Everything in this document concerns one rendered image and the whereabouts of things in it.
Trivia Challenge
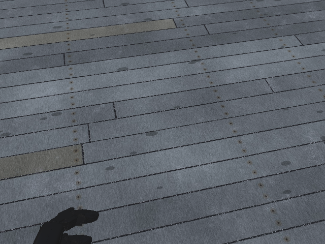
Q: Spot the robot left hand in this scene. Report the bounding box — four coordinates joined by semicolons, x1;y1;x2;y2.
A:
33;207;99;244

